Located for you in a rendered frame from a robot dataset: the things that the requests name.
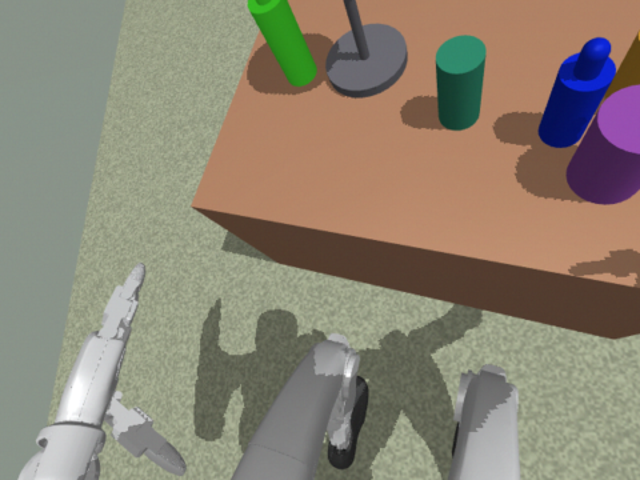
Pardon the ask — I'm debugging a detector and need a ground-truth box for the left robot arm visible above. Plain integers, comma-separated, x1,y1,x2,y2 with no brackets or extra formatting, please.
18,422,106,480

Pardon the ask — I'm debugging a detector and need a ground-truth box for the desk lamp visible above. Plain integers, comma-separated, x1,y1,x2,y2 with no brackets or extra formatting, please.
326,0,408,98

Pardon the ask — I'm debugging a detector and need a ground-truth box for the left robot hand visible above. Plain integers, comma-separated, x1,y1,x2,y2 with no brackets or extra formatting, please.
54,262,186,476

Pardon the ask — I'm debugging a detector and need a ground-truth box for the left robot foot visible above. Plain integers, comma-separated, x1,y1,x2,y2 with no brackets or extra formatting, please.
328,376,369,469

